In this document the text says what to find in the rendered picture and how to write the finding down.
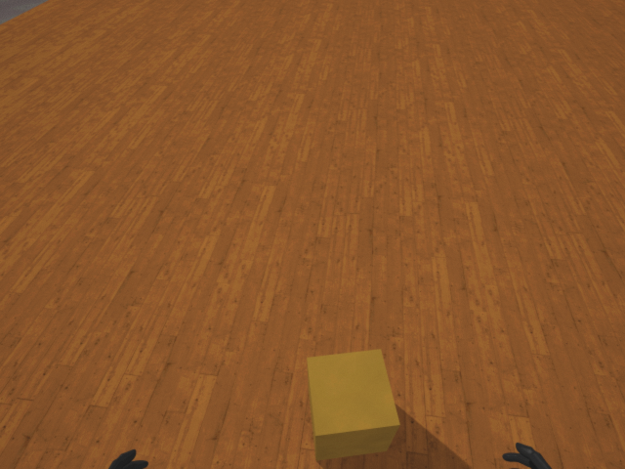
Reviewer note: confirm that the carton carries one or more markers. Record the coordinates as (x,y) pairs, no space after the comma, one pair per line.
(352,405)

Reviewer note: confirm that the robot right hand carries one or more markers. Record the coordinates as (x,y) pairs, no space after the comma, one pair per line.
(527,456)

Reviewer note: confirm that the robot left hand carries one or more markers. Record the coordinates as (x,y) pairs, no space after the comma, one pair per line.
(124,461)

